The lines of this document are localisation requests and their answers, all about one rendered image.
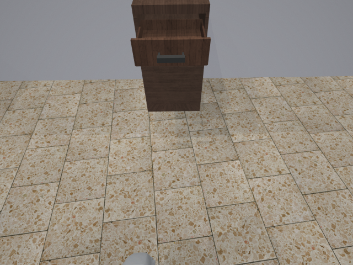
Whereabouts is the left robot thigh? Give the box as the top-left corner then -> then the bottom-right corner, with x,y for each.
122,252 -> 156,265

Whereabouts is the handle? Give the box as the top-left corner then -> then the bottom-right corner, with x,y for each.
157,52 -> 185,63

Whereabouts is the drawer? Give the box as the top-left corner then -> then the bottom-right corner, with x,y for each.
131,19 -> 211,66

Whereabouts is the cabinet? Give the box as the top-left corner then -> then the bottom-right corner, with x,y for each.
131,0 -> 210,112

